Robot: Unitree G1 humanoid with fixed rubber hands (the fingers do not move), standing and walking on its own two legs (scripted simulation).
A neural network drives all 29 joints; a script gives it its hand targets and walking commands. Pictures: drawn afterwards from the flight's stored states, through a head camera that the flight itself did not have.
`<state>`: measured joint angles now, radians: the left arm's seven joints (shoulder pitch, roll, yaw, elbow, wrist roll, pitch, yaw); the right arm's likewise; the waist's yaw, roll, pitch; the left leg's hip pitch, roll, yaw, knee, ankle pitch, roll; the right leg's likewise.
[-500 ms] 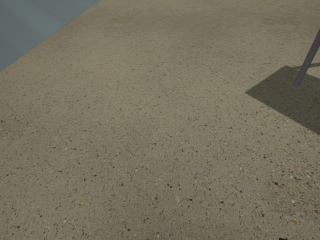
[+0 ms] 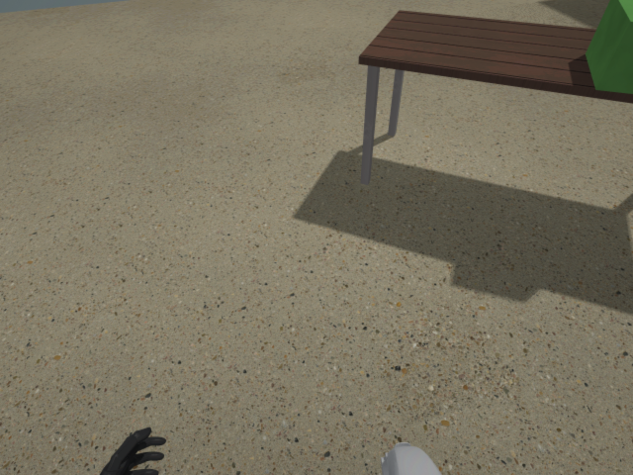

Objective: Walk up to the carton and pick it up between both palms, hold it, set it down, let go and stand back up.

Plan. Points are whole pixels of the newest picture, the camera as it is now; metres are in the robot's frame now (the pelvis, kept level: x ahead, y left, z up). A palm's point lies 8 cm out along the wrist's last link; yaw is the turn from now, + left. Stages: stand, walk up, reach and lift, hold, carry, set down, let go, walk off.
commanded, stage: walk up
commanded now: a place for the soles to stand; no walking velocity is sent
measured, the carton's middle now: out of the picture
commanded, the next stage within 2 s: none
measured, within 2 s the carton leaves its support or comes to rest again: neither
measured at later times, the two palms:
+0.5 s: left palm (261, 374) +0.32 +0.10 -0.11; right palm (594, 341) +0.33 -0.44 -0.10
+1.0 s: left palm (362, 215) +0.69 -0.12 -0.13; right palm (619, 348) +0.31 -0.46 -0.09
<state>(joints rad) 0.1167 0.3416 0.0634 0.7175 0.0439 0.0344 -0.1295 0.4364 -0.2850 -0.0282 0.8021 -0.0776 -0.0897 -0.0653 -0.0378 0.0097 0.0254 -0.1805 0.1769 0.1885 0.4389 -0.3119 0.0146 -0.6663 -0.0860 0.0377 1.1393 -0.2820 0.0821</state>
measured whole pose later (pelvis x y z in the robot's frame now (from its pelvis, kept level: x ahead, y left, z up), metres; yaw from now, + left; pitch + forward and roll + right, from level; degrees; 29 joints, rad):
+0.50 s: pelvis +0.26 -0.18 -0.01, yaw -21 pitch -1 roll +0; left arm 0.46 0.29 0.05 0.84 0.03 -0.04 -0.02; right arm 0.22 -0.23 0.00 0.64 -0.07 -0.05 0.03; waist 0.09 0.04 0.04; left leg -0.61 0.10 0.08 0.95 -0.32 0.01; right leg -0.12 0.09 0.09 0.47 -0.33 -0.07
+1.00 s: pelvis +0.50 -0.28 +0.00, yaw -33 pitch -2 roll -2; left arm 0.30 0.27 0.03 0.81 0.06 0.00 -0.08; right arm 0.58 -0.20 -0.03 0.85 -0.04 -0.10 -0.02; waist -0.03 -0.06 0.01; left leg -0.01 0.11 0.27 0.36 -0.30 0.00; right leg -0.71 -0.05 0.08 1.02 -0.02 0.01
